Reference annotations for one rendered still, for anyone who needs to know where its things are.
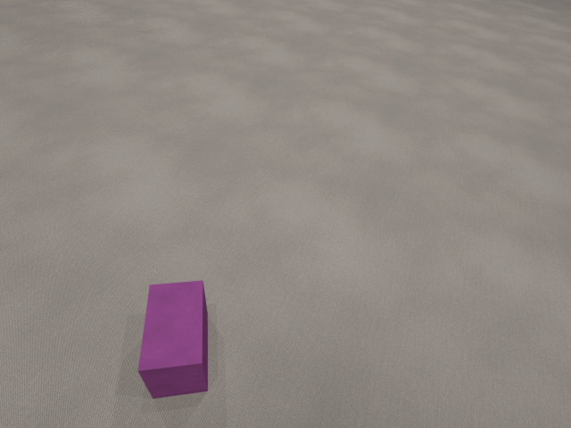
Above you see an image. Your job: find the carton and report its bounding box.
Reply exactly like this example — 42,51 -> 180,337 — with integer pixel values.
138,280 -> 208,399

